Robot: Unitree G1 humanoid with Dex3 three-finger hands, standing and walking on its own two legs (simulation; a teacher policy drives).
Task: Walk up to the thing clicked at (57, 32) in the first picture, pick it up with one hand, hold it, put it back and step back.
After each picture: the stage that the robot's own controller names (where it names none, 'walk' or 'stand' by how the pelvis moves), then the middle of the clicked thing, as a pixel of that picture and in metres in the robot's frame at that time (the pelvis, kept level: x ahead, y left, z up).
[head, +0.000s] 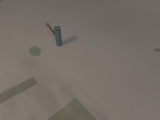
stand; (58, 36) +1.41 +0.25 -0.65
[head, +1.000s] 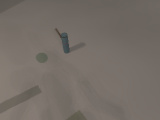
walk; (65, 43) +1.31 +0.27 -0.65
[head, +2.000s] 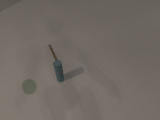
walk; (59, 71) +0.83 +0.25 -0.65
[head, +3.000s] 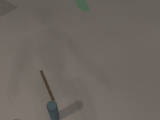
stand; (53, 112) +0.47 +0.20 -0.63
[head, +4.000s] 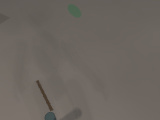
stand; out of the picture +0.42 +0.22 -0.66
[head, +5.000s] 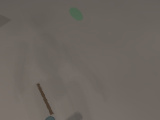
stand; out of the picture +0.40 +0.21 -0.66
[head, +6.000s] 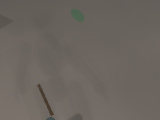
stand; out of the picture +0.40 +0.21 -0.66
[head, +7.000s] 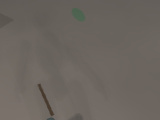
stand; out of the picture +0.39 +0.21 -0.66
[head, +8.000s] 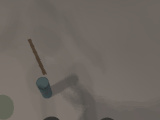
go down; (45, 88) +0.45 +0.20 -0.52
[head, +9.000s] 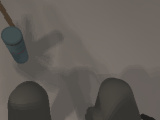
go down; (17, 48) +0.49 +0.25 -0.25
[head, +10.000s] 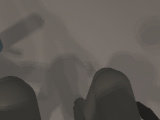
close in; out of the picture +0.48 +0.27 -0.21
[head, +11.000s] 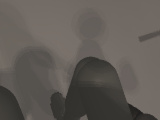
close; out of the picture +0.46 +0.31 -0.16
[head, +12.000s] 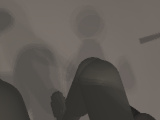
lift; out of the picture +0.42 +0.28 -0.16
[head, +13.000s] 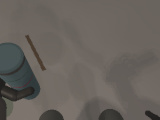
lift; (21, 77) +0.33 +0.19 +0.04
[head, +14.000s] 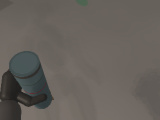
hold; (35, 85) +0.31 +0.15 +0.05
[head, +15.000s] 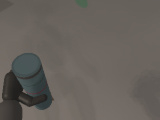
hold; (36, 86) +0.31 +0.16 +0.04
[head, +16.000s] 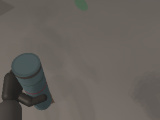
crouch; (36, 86) +0.31 +0.16 +0.04
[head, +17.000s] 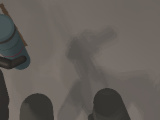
crouch; (12, 48) +0.43 +0.20 -0.03
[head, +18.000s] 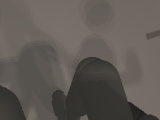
lower; out of the picture +0.42 +0.31 -0.17
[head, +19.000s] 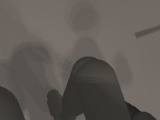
lower; out of the picture +0.44 +0.31 -0.17
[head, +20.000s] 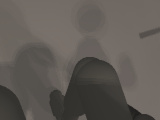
lower; out of the picture +0.43 +0.31 -0.16
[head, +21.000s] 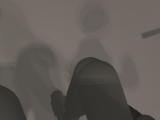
lower; out of the picture +0.43 +0.31 -0.16
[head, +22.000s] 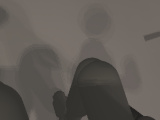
loosen; out of the picture +0.43 +0.30 -0.15
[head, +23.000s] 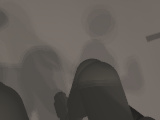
withdraw; out of the picture +0.43 +0.30 -0.17
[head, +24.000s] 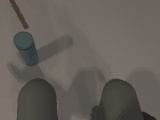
walk; (28, 51) +0.47 +0.24 -0.26
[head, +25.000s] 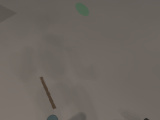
stand; out of the picture +0.40 +0.18 -0.59
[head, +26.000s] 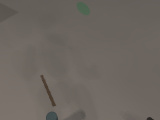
stand; out of the picture +0.41 +0.19 -0.60
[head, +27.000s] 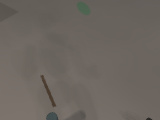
stand; out of the picture +0.41 +0.19 -0.60
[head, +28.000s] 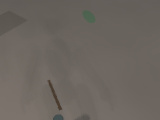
stand; out of the picture +0.43 +0.18 -0.65
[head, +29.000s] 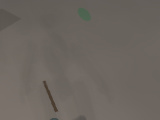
stand; out of the picture +0.39 +0.19 -0.66
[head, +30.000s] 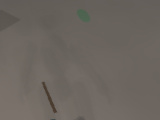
walk; out of the picture +0.39 +0.20 -0.66
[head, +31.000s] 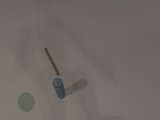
walk; (59, 89) +0.55 +0.18 -0.63
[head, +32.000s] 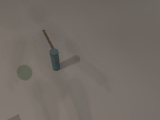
walk; (55, 60) +0.84 +0.20 -0.64
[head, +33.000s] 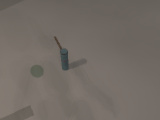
stand; (64, 60) +1.03 +0.17 -0.64
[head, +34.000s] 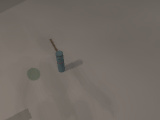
stand; (60, 62) +1.03 +0.20 -0.66
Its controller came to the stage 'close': yes
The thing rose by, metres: 0.68
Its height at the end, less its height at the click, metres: +0.00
